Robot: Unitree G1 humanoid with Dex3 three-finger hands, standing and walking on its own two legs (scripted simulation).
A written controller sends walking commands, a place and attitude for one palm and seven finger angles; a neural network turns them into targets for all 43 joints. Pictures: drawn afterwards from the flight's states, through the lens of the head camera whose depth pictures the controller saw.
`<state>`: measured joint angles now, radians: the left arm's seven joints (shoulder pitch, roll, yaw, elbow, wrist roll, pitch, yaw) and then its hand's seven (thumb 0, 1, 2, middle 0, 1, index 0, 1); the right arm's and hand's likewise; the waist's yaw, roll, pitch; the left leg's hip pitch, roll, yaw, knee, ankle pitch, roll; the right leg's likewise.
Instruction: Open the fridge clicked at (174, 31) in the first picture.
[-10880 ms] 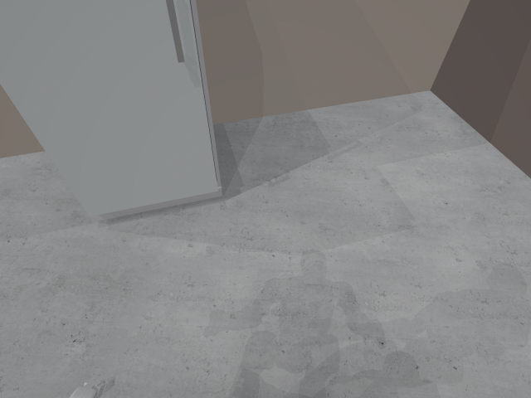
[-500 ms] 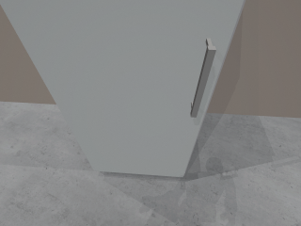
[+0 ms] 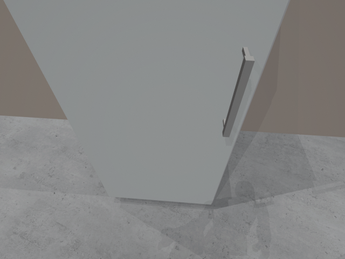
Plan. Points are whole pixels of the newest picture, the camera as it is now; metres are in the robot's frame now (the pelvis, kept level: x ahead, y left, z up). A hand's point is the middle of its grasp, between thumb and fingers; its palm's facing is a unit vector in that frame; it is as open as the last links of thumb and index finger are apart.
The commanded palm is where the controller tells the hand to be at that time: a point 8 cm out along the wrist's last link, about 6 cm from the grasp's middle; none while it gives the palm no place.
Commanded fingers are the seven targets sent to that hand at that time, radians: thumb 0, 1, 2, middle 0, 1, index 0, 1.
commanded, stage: look again from close up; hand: right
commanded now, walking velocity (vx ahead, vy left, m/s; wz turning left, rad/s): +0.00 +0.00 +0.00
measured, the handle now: (234, 97) +0.49 -0.13 +0.12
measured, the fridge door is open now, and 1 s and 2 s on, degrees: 0 0 0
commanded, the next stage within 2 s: raise the hand to about handle height in 0.38 s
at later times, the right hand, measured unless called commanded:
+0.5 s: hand out of the picture +0.02 -0.19 -0.17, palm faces +0.01 +0.97 -0.25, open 7.4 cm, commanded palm +0.09 -0.24 -0.07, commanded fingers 0.00 -0.85 -0.88 0.20 0.33 0.20 0.33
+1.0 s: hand out of the picture +0.14 -0.21 -0.01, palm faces +0.15 +0.99 -0.06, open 9.2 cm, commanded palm +0.13 -0.26 +0.00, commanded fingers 0.00 -0.27 -0.63 0.25 0.70 0.25 0.70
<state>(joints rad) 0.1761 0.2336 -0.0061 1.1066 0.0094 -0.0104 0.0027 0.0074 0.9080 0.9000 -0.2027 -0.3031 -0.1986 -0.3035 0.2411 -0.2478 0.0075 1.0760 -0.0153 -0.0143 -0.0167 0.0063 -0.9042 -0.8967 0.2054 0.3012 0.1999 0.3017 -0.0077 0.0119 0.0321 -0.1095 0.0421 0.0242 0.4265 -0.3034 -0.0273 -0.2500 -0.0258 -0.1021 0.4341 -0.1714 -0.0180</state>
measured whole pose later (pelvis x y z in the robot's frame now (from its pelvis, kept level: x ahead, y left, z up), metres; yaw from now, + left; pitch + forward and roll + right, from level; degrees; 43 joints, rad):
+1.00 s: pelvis -0.03 +0.03 -0.07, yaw -3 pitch +8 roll +2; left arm 0.20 0.25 0.02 0.57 -0.03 -0.25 0.09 0.01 0.91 0.90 -0.20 -0.30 -0.20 -0.30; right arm 0.42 -0.25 -0.27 0.05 0.33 -0.45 0.35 0.02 -0.49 -0.72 0.24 0.56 0.23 0.56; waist -0.05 -0.01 -0.09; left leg -0.61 0.01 0.11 1.02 -0.56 0.02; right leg -0.80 -0.07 0.02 1.02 -0.37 0.02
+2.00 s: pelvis -0.03 +0.01 -0.01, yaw -3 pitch -1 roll +2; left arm 0.24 0.26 -0.08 0.62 -0.08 -0.27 0.12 0.02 0.90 0.90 -0.21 -0.30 -0.20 -0.30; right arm 0.00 -0.44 -0.43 0.14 0.37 -0.02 0.45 -0.01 0.49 -0.30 0.31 1.20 0.30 1.20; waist -0.05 -0.05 -0.01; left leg -0.21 0.02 0.09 0.57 -0.34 -0.01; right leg -0.39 -0.04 -0.02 0.60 -0.20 -0.01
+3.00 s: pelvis -0.02 +0.02 -0.01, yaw -3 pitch +0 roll +1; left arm 0.23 0.27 -0.06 0.62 -0.09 -0.21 0.13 0.02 0.90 0.90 -0.20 -0.30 -0.20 -0.30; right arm -0.22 -0.45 -0.41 0.35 0.33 0.03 0.45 -0.01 0.50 -0.30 0.31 1.20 0.30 1.20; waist -0.03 -0.05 -0.02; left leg -0.20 0.01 0.08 0.54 -0.35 0.01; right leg -0.37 -0.05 -0.02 0.56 -0.20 0.01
